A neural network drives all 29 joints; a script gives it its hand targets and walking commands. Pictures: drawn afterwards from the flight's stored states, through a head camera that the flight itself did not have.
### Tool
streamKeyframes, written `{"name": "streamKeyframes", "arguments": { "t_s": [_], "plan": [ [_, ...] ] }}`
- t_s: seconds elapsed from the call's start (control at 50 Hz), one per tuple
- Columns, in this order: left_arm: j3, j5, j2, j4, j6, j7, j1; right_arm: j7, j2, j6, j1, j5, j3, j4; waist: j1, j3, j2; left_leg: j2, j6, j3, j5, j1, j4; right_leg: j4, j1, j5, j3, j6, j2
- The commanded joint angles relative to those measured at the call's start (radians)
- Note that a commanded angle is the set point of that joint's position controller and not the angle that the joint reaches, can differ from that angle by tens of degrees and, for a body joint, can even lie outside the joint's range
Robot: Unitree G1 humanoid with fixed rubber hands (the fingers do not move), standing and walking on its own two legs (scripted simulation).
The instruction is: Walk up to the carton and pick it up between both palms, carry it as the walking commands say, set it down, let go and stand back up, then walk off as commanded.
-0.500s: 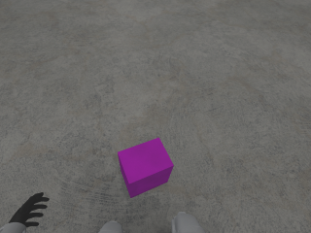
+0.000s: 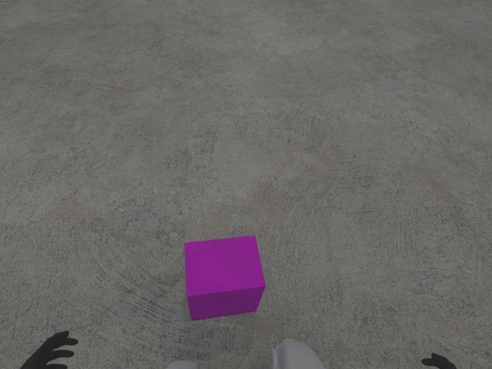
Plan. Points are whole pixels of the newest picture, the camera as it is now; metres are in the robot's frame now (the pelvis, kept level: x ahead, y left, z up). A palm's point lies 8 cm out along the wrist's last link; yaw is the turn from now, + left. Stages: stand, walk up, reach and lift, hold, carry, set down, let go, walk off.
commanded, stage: walk up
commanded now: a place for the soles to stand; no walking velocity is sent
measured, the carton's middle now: (222, 279) +0.49 +0.04 -0.61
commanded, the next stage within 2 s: none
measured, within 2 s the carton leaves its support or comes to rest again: neither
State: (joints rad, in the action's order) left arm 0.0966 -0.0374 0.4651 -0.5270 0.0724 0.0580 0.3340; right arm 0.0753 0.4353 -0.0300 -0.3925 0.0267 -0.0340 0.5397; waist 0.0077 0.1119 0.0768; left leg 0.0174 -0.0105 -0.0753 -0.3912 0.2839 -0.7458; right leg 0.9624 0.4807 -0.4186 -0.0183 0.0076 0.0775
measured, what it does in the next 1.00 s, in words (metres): steps on the spot: right foot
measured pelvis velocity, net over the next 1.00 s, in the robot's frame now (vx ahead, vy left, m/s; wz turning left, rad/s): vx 0.04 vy -0.05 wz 0.22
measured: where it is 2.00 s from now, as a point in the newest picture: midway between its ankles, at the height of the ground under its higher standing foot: outside the picture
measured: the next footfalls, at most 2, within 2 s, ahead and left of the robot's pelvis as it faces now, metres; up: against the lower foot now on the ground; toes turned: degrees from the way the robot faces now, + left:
right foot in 0.06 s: +0.13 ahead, -0.19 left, +0.00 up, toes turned -1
right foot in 1.92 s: +0.21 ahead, -0.17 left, +0.00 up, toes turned +9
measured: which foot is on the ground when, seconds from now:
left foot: down 0.00-1.00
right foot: up 0.00-0.04, down 0.06-1.00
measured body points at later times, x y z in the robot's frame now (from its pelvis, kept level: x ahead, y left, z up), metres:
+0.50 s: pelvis +0.03 -0.05 +0.01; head +0.05 -0.05 +0.46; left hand +0.14 +0.30 -0.06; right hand +0.18 -0.37 -0.08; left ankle +0.02 +0.11 -0.71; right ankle +0.09 -0.18 -0.71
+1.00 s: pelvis +0.04 -0.05 +0.01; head +0.07 -0.02 +0.46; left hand +0.07 +0.31 -0.10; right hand +0.23 -0.35 -0.07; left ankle +0.01 +0.11 -0.71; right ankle +0.09 -0.18 -0.71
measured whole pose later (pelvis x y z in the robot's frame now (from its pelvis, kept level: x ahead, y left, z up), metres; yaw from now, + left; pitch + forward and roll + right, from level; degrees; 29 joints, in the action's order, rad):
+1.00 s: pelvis +0.04 -0.05 +0.01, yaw +13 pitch -3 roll -1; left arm 0.07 0.01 0.47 -0.82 0.05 0.03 0.17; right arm 0.02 0.43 0.01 -0.16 0.00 -0.03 0.87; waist -0.03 0.11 0.03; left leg 0.03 0.05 -0.24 -0.36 0.25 -0.65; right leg 0.61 0.25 -0.29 0.19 0.01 0.13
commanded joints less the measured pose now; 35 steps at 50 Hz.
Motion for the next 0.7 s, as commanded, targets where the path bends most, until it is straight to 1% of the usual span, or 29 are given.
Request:
{"name": "streamKeyframes", "arguments": {
  "t_s": [0.0,0.02,0.04,0.06,0.08,0.1,0.12,0.14,0.16,0.18,0.2,0.22,0.26,0.3,0.32,0.34,0.38,0.4,0.44,0.46,0.48,0.5,0.54,0.56,0.58,0.62,0.64,0.66,0.68],
  "plan": [
    [0.037,0.034,0.127,0.056,-0.048,-0.026,0.021,-0.027,0.241,-0.003,0.111,-0.019,-0.071,-0.080,-0.026,-0.063,-0.252,-0.100,-0.114,-0.098,0.133,0.217,0.140,-0.331,-0.318,0.143,0.111,-0.029,-0.065],
    [0.040,0.025,0.167,0.051,-0.058,-0.032,0.020,-0.036,0.210,0.002,0.092,-0.024,-0.058,-0.072,-0.054,-0.086,-0.165,-0.077,-0.074,-0.077,0.055,0.302,0.065,-0.385,-0.456,0.213,0.045,-0.034,-0.036],
    [0.046,0.019,0.227,0.052,-0.070,-0.040,0.016,-0.043,0.149,-0.001,0.068,-0.037,-0.038,-0.071,-0.057,-0.121,0.019,0.005,-0.018,-0.052,0.006,0.314,-0.083,-0.512,-0.461,0.158,-0.210,-0.078,0.154],
    [0.044,0.032,0.267,0.080,-0.080,-0.046,-0.028,-0.039,0.186,0.019,0.025,-0.044,-0.056,-0.060,-0.031,-0.114,0.070,0.014,0.010,-0.049,-0.189,0.150,-0.208,-0.605,-0.186,-0.012,-0.409,-0.204,0.321],
    [0.043,0.029,0.263,0.089,-0.080,-0.047,-0.100,-0.037,0.221,0.029,0.037,-0.049,-0.066,-0.048,-0.010,-0.055,0.069,-0.015,0.003,-0.066,-0.171,0.073,-0.225,-0.618,-0.064,-0.137,-0.369,-0.226,0.294],
    [0.033,0.031,0.248,0.086,-0.080,-0.051,-0.126,-0.041,0.219,0.028,0.035,-0.053,-0.067,-0.035,-0.003,-0.059,0.084,-0.020,-0.007,-0.041,-0.135,0.048,-0.155,-0.602,-0.073,-0.128,-0.292,-0.200,0.259],
    [0.024,0.027,0.241,0.070,-0.072,-0.050,-0.166,-0.047,0.206,0.021,0.005,-0.054,-0.062,-0.003,0.021,-0.043,0.114,-0.030,-0.014,-0.003,-0.101,0.009,-0.025,-0.578,-0.071,-0.126,-0.191,-0.156,0.217],
    [0.012,0.027,0.232,0.058,-0.067,-0.048,-0.161,-0.047,0.211,0.016,-0.011,-0.043,-0.060,0.021,0.032,-0.019,0.105,-0.027,-0.029,-0.001,-0.060,-0.027,0.073,-0.556,-0.045,-0.138,-0.157,-0.113,0.193],
    [0.001,0.023,0.208,0.051,-0.068,-0.041,-0.160,-0.053,0.230,0.013,0.003,-0.032,-0.070,0.044,0.022,-0.022,0.100,-0.014,-0.031,-0.028,0.027,-0.084,0.127,-0.522,-0.010,-0.130,-0.119,-0.069,0.166],
    [-0.004,0.038,0.206,0.050,-0.070,-0.038,-0.161,-0.059,0.234,0.008,0.082,-0.032,-0.062,0.038,0.006,-0.002,0.014,-0.060,-0.051,-0.155,0.037,0.026,0.199,-0.481,-0.078,-0.095,-0.057,-0.036,0.119],
    [-0.003,0.046,0.209,0.033,-0.071,-0.042,-0.148,-0.058,0.231,0.007,0.123,-0.035,-0.059,0.057,-0.023,-0.014,-0.008,-0.059,-0.044,-0.166,0.090,0.094,0.177,-0.492,-0.177,-0.056,-0.040,-0.029,0.100],
    [-0.003,0.042,0.224,0.022,-0.076,-0.044,-0.150,-0.061,0.212,0.007,0.116,-0.043,-0.057,0.072,-0.016,-0.057,0.016,-0.050,-0.037,-0.120,0.102,0.064,0.165,-0.515,-0.212,-0.053,-0.049,-0.037,0.125],
    [0.000,0.043,0.229,-0.002,-0.078,-0.045,-0.168,-0.060,0.215,0.006,0.101,-0.040,-0.056,0.107,0.005,-0.099,0.013,-0.029,-0.018,-0.069,0.125,0.019,0.130,-0.537,-0.229,0.001,-0.062,-0.068,0.159],
    [-0.001,0.041,0.229,-0.017,-0.083,-0.046,-0.165,-0.058,0.209,0.008,0.099,-0.036,-0.050,0.141,-0.003,-0.123,-0.006,-0.025,-0.016,-0.075,0.201,0.003,0.121,-0.521,-0.272,0.114,-0.039,-0.088,0.177],
    [-0.001,0.044,0.226,-0.024,-0.079,-0.046,-0.186,-0.060,0.200,0.010,0.097,-0.039,-0.051,0.142,-0.002,-0.120,0.024,-0.022,-0.017,-0.064,0.193,0.008,0.115,-0.531,-0.273,0.117,-0.018,-0.092,0.172],
    [0.001,0.041,0.228,-0.030,-0.077,-0.045,-0.202,-0.061,0.209,0.014,0.099,-0.036,-0.052,0.161,0.000,-0.122,0.016,-0.020,-0.018,-0.048,0.180,-0.001,0.121,-0.522,-0.264,0.082,-0.006,-0.093,0.180],
    [-0.001,0.040,0.210,-0.047,-0.069,-0.040,-0.216,-0.061,0.221,0.013,0.105,-0.036,-0.051,0.178,-0.003,-0.103,0.047,-0.026,-0.019,-0.077,0.192,0.012,0.150,-0.511,-0.251,0.039,0.028,-0.082,0.166],
    [0.003,0.045,0.212,-0.044,-0.067,-0.039,-0.205,-0.061,0.226,0.016,0.134,-0.037,-0.053,0.179,-0.011,-0.089,-0.005,-0.039,-0.027,-0.105,0.205,0.020,0.172,-0.504,-0.245,0.009,0.047,-0.079,0.150],
    [0.004,0.042,0.215,-0.053,-0.066,-0.041,-0.228,-0.061,0.230,0.011,0.144,-0.038,-0.054,0.191,-0.014,-0.101,-0.047,-0.057,-0.041,-0.164,0.291,0.057,0.202,-0.451,-0.314,0.106,0.068,-0.065,0.115],
    [0.004,0.048,0.200,-0.060,-0.062,-0.040,-0.228,-0.060,0.236,0.012,0.162,-0.035,-0.054,0.200,-0.025,-0.114,-0.057,-0.065,-0.040,-0.172,0.293,0.073,0.208,-0.429,-0.338,0.117,0.077,-0.062,0.101],
    [0.010,0.051,0.196,-0.073,-0.061,-0.038,-0.218,-0.058,0.249,0.010,0.179,-0.032,-0.055,0.201,-0.033,-0.111,-0.092,-0.070,-0.047,-0.200,0.261,0.110,0.226,-0.433,-0.356,0.101,0.068,-0.068,0.093],
    [0.012,0.048,0.209,-0.082,-0.062,-0.036,-0.227,-0.059,0.257,0.007,0.182,-0.035,-0.057,0.202,-0.026,-0.100,-0.087,-0.075,-0.038,-0.219,0.271,0.110,0.238,-0.426,-0.356,0.139,0.074,-0.067,0.087],
    [0.012,0.054,0.205,-0.114,-0.061,-0.039,-0.201,-0.058,0.248,0.004,0.192,-0.040,-0.053,0.219,-0.028,-0.125,-0.119,-0.078,-0.047,-0.237,0.261,0.127,0.243,-0.431,-0.407,0.167,0.068,-0.068,0.088],
    [0.012,0.052,0.203,-0.113,-0.064,-0.040,-0.204,-0.057,0.246,0.008,0.200,-0.037,-0.050,0.224,-0.027,-0.125,-0.128,-0.074,-0.040,-0.210,0.287,0.108,0.224,-0.441,-0.389,0.165,0.077,-0.078,0.102],
    [0.014,0.048,0.209,-0.127,-0.064,-0.039,-0.219,-0.055,0.249,0.010,0.193,-0.039,-0.050,0.241,-0.020,-0.121,-0.118,-0.076,-0.039,-0.230,0.298,0.111,0.232,-0.447,-0.403,0.169,0.076,-0.071,0.087],
    [0.014,0.048,0.198,-0.137,-0.064,-0.039,-0.222,-0.051,0.241,0.019,0.195,-0.039,-0.051,0.245,-0.020,-0.110,-0.123,-0.059,-0.036,-0.200,0.254,0.105,0.220,-0.473,-0.373,0.118,0.068,-0.085,0.114],
    [0.017,0.048,0.202,-0.145,-0.063,-0.038,-0.229,-0.052,0.231,0.022,0.206,-0.041,-0.048,0.248,-0.014,-0.105,-0.098,-0.057,-0.038,-0.196,0.238,0.115,0.231,-0.474,-0.374,0.086,0.088,-0.084,0.106],
    [0.016,0.047,0.202,-0.149,-0.061,-0.037,-0.223,-0.052,0.247,0.023,0.213,-0.036,-0.053,0.254,-0.025,-0.103,-0.107,-0.056,-0.030,-0.200,0.248,0.100,0.225,-0.479,-0.368,0.093,0.079,-0.081,0.107],
    [0.019,0.046,0.200,-0.160,-0.062,-0.039,-0.225,-0.053,0.238,0.022,0.209,-0.037,-0.051,0.252,-0.013,-0.098,-0.091,-0.064,-0.037,-0.213,0.265,0.102,0.232,-0.467,-0.369,0.136,0.089,-0.078,0.099]
  ]
}}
